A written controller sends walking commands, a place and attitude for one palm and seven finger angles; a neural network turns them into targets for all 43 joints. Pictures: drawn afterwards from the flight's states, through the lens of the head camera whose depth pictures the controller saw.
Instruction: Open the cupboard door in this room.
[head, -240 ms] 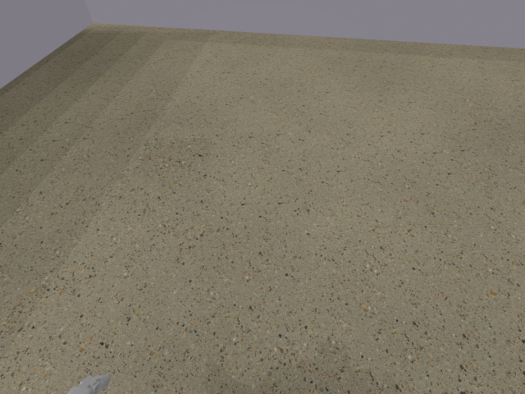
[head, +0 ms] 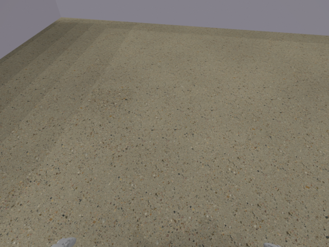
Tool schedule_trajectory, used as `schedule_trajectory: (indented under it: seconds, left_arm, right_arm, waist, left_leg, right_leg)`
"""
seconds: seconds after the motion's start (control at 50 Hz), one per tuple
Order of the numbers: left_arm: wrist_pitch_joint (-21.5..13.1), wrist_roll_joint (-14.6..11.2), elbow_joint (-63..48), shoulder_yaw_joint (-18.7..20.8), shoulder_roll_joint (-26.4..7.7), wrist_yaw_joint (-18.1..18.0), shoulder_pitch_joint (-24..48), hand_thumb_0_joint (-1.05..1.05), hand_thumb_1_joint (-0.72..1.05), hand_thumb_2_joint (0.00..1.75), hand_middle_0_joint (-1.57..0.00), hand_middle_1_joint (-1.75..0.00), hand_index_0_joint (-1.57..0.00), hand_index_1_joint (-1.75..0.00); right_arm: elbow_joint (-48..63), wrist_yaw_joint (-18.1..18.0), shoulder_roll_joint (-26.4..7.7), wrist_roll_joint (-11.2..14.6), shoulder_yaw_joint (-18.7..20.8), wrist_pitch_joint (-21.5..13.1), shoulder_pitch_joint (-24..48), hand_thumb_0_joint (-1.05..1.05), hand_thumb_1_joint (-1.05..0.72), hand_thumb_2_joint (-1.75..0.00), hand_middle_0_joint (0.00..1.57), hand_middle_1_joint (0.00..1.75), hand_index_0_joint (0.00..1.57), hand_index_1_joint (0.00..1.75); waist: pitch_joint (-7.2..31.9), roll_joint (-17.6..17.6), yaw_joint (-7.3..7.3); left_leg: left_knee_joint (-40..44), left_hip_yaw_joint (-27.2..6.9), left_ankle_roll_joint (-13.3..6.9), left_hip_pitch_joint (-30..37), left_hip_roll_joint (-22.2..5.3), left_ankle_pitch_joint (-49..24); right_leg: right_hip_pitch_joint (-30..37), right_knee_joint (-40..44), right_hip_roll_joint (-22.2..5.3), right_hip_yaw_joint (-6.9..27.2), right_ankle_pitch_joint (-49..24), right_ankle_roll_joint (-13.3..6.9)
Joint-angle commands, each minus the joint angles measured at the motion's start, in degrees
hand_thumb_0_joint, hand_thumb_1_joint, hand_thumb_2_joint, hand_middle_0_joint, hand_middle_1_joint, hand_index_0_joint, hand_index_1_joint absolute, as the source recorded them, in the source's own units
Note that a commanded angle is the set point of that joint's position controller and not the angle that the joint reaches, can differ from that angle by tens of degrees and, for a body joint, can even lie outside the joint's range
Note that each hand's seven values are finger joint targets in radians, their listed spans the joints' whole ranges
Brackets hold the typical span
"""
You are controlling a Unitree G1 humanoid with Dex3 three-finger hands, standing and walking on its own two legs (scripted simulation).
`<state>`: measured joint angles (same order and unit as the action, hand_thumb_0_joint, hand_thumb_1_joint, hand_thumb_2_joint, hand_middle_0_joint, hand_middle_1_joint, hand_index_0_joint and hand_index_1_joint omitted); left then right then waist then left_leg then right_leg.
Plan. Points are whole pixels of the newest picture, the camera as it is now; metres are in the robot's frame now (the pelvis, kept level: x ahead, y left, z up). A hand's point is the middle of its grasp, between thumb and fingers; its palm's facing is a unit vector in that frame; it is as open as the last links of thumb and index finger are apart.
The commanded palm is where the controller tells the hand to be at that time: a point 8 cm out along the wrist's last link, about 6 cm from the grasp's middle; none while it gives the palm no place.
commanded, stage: stand and wait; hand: left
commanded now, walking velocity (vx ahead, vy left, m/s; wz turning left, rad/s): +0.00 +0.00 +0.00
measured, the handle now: out of the picture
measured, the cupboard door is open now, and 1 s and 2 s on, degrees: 0 0 0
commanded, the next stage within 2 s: turn or walk to find it in 0.66 s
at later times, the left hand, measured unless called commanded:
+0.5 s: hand out of the picture +0.05 +0.24 -0.15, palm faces -0.03 -0.94 -0.34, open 7.4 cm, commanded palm none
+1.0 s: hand out of the picture +0.03 +0.22 -0.17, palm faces +0.05 -0.96 -0.27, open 7.4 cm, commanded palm none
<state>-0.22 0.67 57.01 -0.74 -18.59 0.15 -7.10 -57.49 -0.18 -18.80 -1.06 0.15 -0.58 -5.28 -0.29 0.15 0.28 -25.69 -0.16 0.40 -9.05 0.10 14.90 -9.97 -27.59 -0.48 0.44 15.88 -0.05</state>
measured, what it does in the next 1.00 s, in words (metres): stands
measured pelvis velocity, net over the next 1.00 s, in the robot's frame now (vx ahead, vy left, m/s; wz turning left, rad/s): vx -0.03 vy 0.01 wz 0.07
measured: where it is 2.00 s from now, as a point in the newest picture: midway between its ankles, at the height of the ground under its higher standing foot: outside the picture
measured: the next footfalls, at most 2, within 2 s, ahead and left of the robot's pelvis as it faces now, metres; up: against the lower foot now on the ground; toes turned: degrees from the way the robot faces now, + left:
right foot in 1.38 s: -0.02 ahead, -0.13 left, +0.00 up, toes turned +13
left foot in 1.78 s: -0.11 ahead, +0.11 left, +0.00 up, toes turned +28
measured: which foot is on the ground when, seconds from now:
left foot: down 0.00-1.00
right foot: down 0.00-1.00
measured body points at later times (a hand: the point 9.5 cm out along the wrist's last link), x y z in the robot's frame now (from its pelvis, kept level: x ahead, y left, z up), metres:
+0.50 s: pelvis -0.02 -0.01 +0.00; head -0.02 -0.01 +0.45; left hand +0.05 +0.29 -0.13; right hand +0.05 -0.31 -0.13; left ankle -0.01 +0.13 -0.74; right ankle -0.01 -0.12 -0.74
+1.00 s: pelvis -0.03 +0.01 -0.01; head -0.02 +0.01 +0.44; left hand +0.03 +0.28 -0.15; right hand +0.04 -0.26 -0.15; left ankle -0.01 +0.13 -0.74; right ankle -0.01 -0.12 -0.74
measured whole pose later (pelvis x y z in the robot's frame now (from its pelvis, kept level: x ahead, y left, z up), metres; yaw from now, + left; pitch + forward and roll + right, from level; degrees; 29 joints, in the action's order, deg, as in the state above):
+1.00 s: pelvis -0.03 +0.01 -0.01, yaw +4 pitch -1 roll -1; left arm 1.9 1.0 57.6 0.1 -15.0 -1.0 -9.6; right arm -60.0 0.3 -15.2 -0.7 1.0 2.2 -10.2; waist -2.5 0.2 -0.3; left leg -33.1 -3.7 0.1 -16.7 1.3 15.2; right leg -14.5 -31.5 -1.6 -3.1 15.8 0.4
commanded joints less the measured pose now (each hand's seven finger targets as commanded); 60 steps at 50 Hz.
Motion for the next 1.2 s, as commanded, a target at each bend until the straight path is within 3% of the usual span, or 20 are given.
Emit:
schedule_trajectory:
  seconds: [0.0, 0.54, 0.68, 0.74, 0.82, 0.9, 0.96, 0.98, 1.0, 1.02, 1.04, 1.06, 1.1, 1.14, 1.18]
  left_arm:
    - [-1.1, -0.1, -3.5, 2.9, -12.7, -0.9, 3.0, 0.00, 0.90, 0.90, -0.20, -0.30, -0.20, -0.30]
    - [-1.2, -0.1, 1.4, 2.7, -13.2, -0.6, 1.9, 0.00, 0.90, 0.90, -0.20, -0.30, -0.20, -0.30]
    - [-1.2, -0.1, 1.2, 2.9, -13.1, -0.7, 2.0, 0.00, 0.90, 0.90, -0.20, -0.30, -0.20, -0.30]
    - [-0.4, -0.1, 1.0, 2.7, -10.5, -1.1, 0.5, 0.00, 0.90, 0.90, -0.20, -0.30, -0.20, -0.30]
    - [0.9, 0.0, 0.5, 2.3, -7.2, -1.6, -2.5, 0.00, 0.90, 0.90, -0.20, -0.30, -0.20, -0.30]
    - [1.4, 0.2, -1.9, 3.2, -8.6, -2.0, -2.9, 0.00, 0.90, 0.90, -0.20, -0.30, -0.20, -0.30]
    - [1.6, 0.5, -4.2, 3.6, -8.3, -2.2, -1.5, 0.00, 0.90, 0.90, -0.20, -0.30, -0.20, -0.30]
    - [1.7, 0.5, -4.9, 3.7, -7.7, -2.2, -0.9, 0.00, 0.90, 0.90, -0.20, -0.30, -0.20, -0.30]
    - [2.0, 0.5, -5.6, 3.6, -6.5, -2.1, -0.6, 0.00, 0.90, 0.90, -0.20, -0.30, -0.20, -0.30]
    - [2.2, 0.3, -6.1, 3.5, -4.6, -2.0, -0.1, 0.00, 0.90, 0.90, -0.20, -0.30, -0.20, -0.30]
    - [2.0, 0.2, -6.9, 3.3, -3.3, -2.1, -0.1, 0.00, 0.90, 0.90, -0.20, -0.30, -0.20, -0.30]
    - [2.0, 0.3, -7.0, 3.6, -3.2, -2.3, -0.7, 0.00, 0.90, 0.90, -0.20, -0.30, -0.20, -0.30]
    - [2.1, 0.3, -6.4, 4.0, -2.6, -2.2, -2.2, 0.00, 0.90, 0.90, -0.20, -0.30, -0.20, -0.30]
    - [1.8, 0.1, -6.3, 3.8, -1.2, -1.9, -3.2, 0.00, 0.90, 0.90, -0.20, -0.30, -0.20, -0.30]
    - [1.7, -0.3, -6.7, 3.8, 0.5, -1.8, -3.2, 0.00, 0.90, 0.90, -0.20, -0.30, -0.20, -0.30]
  right_arm:
    - [3.3, -0.8, -11.9, 0.0, 2.7, -1.5, 2.6, 0.00, -0.90, -0.90, 0.20, 0.30, 0.20, 0.30]
    - [-2.4, -0.5, -12.6, 0.4, 2.2, -1.2, 0.4, 0.00, -0.90, -0.90, 0.20, 0.30, 0.20, 0.30]
    - [-2.4, -0.4, -12.7, 0.3, 2.3, -1.3, 0.3, 0.00, -0.90, -0.90, 0.20, 0.30, 0.20, 0.30]
    - [-2.0, -0.2, -9.7, 0.3, 1.8, -0.7, -0.8, 0.00, -0.90, -0.90, 0.20, 0.30, 0.20, 0.30]
    - [-1.0, -0.1, -5.0, 0.2, 1.1, 0.8, -3.1, 0.00, -0.90, -0.90, 0.20, 0.30, 0.20, 0.30]
    - [0.7, 0.0, -4.4, 0.2, 2.1, 1.8, -5.2, 0.00, -0.90, -0.90, 0.20, 0.30, 0.20, 0.30]
    - [1.5, 0.1, -3.5, 0.3, 2.8, 2.1, -7.7, 0.00, -0.90, -0.90, 0.20, 0.30, 0.20, 0.30]
    - [1.6, 0.2, -3.6, 0.3, 3.0, 2.1, -8.3, 0.00, -0.90, -0.90, 0.20, 0.30, 0.20, 0.30]
    - [2.0, 0.4, -4.2, 0.1, 3.2, 2.0, -8.7, 0.00, -0.90, -0.90, 0.20, 0.30, 0.20, 0.30]
    - [2.5, 0.3, -6.0, -0.3, 3.5, 1.7, -9.2, 0.00, -0.90, -0.90, 0.20, 0.30, 0.20, 0.30]
    - [3.1, 0.0, -7.7, -0.3, 4.2, 1.4, -9.7, 0.00, -0.90, -0.90, 0.20, 0.30, 0.20, 0.30]
    - [3.3, -0.5, -7.7, -0.1, 4.4, 1.2, -10.2, 0.00, -0.90, -0.90, 0.20, 0.30, 0.20, 0.30]
    - [4.0, -1.0, -6.8, 0.0, 4.7, 1.1, -9.2, 0.00, -0.90, -0.90, 0.20, 0.30, 0.20, 0.30]
    - [4.7, -1.3, -5.9, -0.1, 4.8, 1.3, -8.3, 0.00, -0.90, -0.90, 0.20, 0.30, 0.20, 0.30]
    - [4.8, -1.4, -5.4, -0.3, 5.1, 1.5, -9.2, 0.00, -0.90, -0.90, 0.20, 0.30, 0.20, 0.30]
  waist:
    - [3.0, 0.0, -0.30]
    - [0.4, 0.9, -0.35]
    - [1.2, 0.0, -0.32]
    - [1.1, -0.1, -0.02]
    - [0.2, 2.0, 0.23]
    - [1.3, 6.5, -0.17]
    - [1.5, 7.0, -1.37]
    - [0.8, 4.9, -1.77]
    - [0.4, 0.5, -1.98]
    - [-1.0, -7.8, -2.43]
    - [-1.2, -13.2, -2.23]
    - [-0.2, -12.7, -2.22]
    - [2.0, -10.6, -1.16]
    - [4.0, -9.1, -0.82]
    - [4.7, -9.2, -1.40]
  left_leg:
    - [3.9, -4.5, -2.5, 1.3, -6.1, -13.7]
    - [7.3, -5.4, -2.0, 0.3, -6.4, -5.2]
    - [6.9, -6.0, -2.0, -0.1, -6.5, -8.0]
    - [5.1, -6.3, -1.9, -2.7, -6.4, -9.9]
    - [0.8, -5.5, -1.0, -7.0, -4.9, -9.5]
    - [-7.7, -3.1, -0.4, -7.7, -2.4, -7.1]
    - [-9.3, -3.1, -0.6, -6.9, -2.5, -4.6]
    - [-7.0, -4.5, -1.0, -6.0, -3.3, -5.6]
    - [-3.4, -9.3, -2.3, -6.3, -5.1, -7.7]
    - [3.5, -19.3, -5.2, -8.6, -9.6, -8.8]
    - [9.3, -28.7, -9.6, -8.2, -14.9, -13.2]
    - [10.5, -31.5, -12.5, -6.3, -16.1, -17.2]
    - [8.2, -28.2, -12.9, -3.8, -14.5, -17.9]
    - [5.7, -24.3, -11.8, -1.0, -11.7, -19.5]
    - [5.1, -24.3, -11.7, -0.3, -10.9, -20.6]
  right_leg:
    - [0.5, 5.1, -6.2, 5.2, -13.7, -2.1]
    - [-1.3, 10.6, -6.3, 7.3, -2.5, -2.1]
    - [-0.1, 9.4, -6.5, 6.4, -5.4, -1.8]
    - [0.5, 6.9, -6.9, 4.8, -6.8, -1.1]
    - [-0.1, 5.8, -9.0, 5.1, -6.6, -0.8]
    - [-2.4, 6.4, -14.2, 7.1, -7.8, -4.1]
    - [-5.2, 3.6, -15.3, 5.1, -7.8, -5.0]
    - [-7.6, 1.5, -14.0, 3.3, -5.0, -4.0]
    - [-9.6, -2.7, -10.4, 0.2, -0.9, -2.0]
    - [-10.6, -10.8, -4.2, -3.9, 4.5, 0.8]
    - [-12.6, -20.0, -0.4, -4.5, 11.8, 2.2]
    - [-14.4, -27.3, -0.8, -0.7, 16.2, 1.9]
    - [-16.9, -31.9, -1.9, 1.7, 14.5, 1.8]
    - [-16.9, -28.8, -1.4, 1.0, 12.8, 2.3]
    - [-14.9, -23.9, -0.7, 0.4, 12.6, 2.6]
